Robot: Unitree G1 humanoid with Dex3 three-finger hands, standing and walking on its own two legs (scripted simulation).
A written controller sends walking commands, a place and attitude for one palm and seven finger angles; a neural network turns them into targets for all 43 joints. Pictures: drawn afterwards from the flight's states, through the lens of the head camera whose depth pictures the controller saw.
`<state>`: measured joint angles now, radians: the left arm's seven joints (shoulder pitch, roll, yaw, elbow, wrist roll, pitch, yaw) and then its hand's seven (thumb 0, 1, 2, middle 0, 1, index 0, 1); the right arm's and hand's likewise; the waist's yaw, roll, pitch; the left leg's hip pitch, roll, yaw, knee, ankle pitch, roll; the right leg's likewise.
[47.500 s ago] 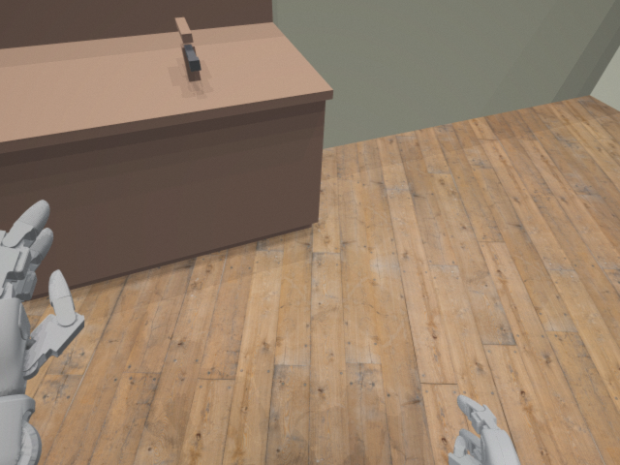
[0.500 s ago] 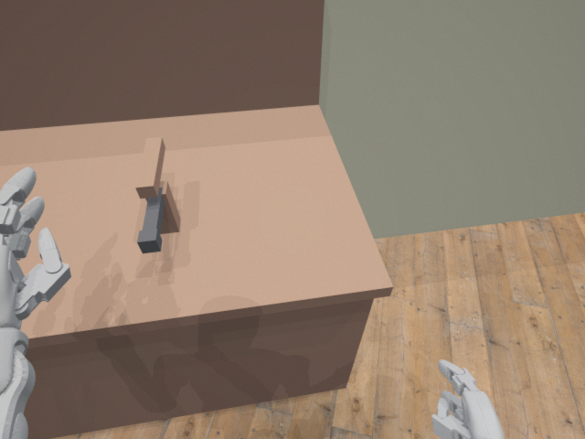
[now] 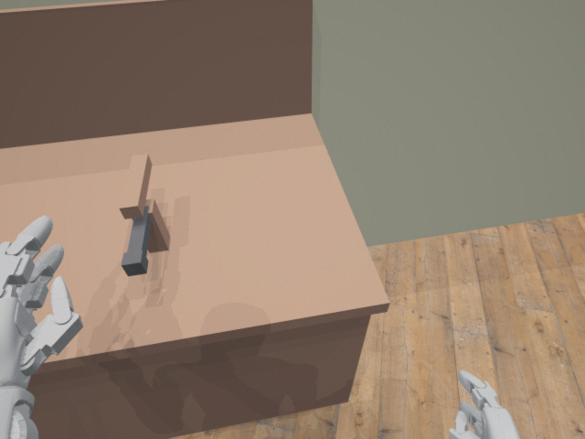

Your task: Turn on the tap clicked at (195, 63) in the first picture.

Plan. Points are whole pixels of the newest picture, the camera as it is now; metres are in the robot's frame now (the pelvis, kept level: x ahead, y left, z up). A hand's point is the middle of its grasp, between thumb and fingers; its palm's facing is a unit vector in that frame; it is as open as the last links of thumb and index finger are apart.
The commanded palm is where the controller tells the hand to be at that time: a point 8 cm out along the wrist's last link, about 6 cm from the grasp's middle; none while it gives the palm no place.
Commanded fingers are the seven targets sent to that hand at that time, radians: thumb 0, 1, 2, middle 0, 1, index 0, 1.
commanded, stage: turn the palm inward beside the body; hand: left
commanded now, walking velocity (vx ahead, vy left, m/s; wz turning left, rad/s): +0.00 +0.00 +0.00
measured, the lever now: (135, 263) +0.34 +0.29 +0.05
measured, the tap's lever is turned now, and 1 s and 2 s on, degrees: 0 0 0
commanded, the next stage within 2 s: reach beside the lever's end, fingers flat in 1.20 s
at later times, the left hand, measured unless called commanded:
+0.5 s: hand (60, 356) +0.16 +0.25 +0.14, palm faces +0.44 -0.88 -0.17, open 7.5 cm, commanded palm +0.10 +0.29 +0.15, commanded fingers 0.00 0.90 0.90 -0.20 -0.30 -0.20 -0.30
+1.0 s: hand (72, 354) +0.16 +0.25 +0.14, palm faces +0.45 -0.88 -0.13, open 7.5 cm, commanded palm +0.11 +0.29 +0.15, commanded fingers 0.00 0.90 0.90 -0.20 -0.30 -0.20 -0.30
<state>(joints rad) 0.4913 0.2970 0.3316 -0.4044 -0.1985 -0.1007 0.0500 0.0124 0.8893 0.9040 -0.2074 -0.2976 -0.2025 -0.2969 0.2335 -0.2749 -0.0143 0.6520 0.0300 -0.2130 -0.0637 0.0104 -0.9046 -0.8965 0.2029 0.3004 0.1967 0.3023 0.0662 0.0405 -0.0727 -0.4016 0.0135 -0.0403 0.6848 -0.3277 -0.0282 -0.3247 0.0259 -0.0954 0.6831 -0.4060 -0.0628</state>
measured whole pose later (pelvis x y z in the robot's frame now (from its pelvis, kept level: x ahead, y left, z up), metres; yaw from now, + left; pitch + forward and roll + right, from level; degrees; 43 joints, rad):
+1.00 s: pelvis -0.02 +0.02 +0.00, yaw +1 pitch +0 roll -1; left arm 0.55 0.22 0.20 -0.50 -0.22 0.05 0.18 0.01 0.89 0.90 -0.20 -0.30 -0.20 -0.30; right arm 0.20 -0.24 0.05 0.64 0.03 -0.23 -0.08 0.01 -0.90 -0.90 0.21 0.30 0.20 0.30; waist 0.07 0.06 -0.06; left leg -0.39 0.00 -0.05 0.70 -0.31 -0.01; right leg -0.29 0.02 -0.10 0.67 -0.38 -0.05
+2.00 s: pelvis -0.02 +0.02 +0.00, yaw +0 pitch +1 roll -1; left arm 0.33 0.21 0.24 -0.18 -0.21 -0.07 0.19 0.01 0.89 0.90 -0.20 -0.28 -0.19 -0.28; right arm 0.18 -0.24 0.03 0.68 0.02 -0.19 -0.08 0.01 -0.90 -0.90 0.20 0.30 0.20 0.30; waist 0.04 0.05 -0.04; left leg -0.42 0.01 -0.04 0.69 -0.30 -0.01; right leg -0.33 0.02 -0.10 0.67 -0.37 -0.05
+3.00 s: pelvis -0.02 +0.03 -0.01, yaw -1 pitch +7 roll -2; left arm -0.03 0.25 0.34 0.32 -0.16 -0.26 0.17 0.01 0.89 0.90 -0.16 -0.16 -0.15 -0.16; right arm 0.21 -0.25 0.01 0.69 0.01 -0.11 -0.05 0.01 -0.90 -0.90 0.21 0.30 0.20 0.30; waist 0.00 0.04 -0.07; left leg -0.60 0.01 -0.03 0.82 -0.35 0.00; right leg -0.51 0.02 -0.09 0.78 -0.40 -0.04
